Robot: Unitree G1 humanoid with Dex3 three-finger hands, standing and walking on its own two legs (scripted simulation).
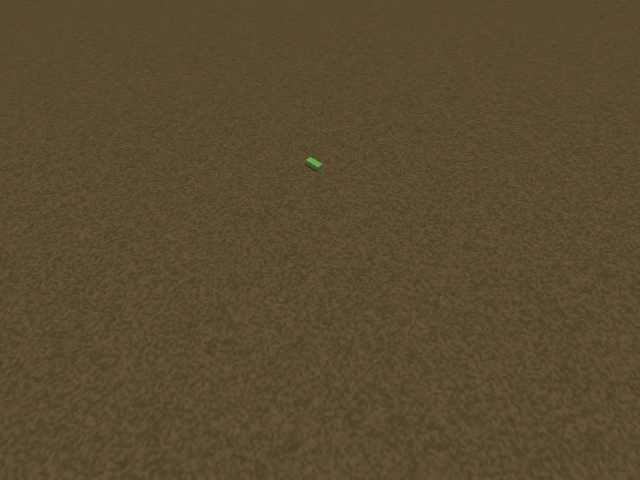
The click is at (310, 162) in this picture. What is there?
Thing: small brick
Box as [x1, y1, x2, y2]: [306, 157, 322, 170]
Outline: 306,159 306,163 316,170 322,167 321,163 311,157
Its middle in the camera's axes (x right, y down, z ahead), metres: -0.03 -0.40 +1.98
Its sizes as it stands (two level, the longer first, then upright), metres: 0.090 0.035 0.026
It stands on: the floor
